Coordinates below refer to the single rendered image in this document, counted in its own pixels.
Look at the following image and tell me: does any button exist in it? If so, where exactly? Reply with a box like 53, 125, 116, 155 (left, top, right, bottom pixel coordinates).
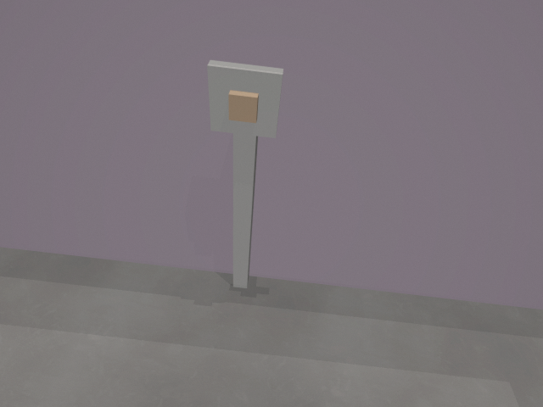
228, 90, 259, 123

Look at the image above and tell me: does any panel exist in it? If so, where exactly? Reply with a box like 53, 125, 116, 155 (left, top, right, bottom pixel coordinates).
207, 60, 283, 288

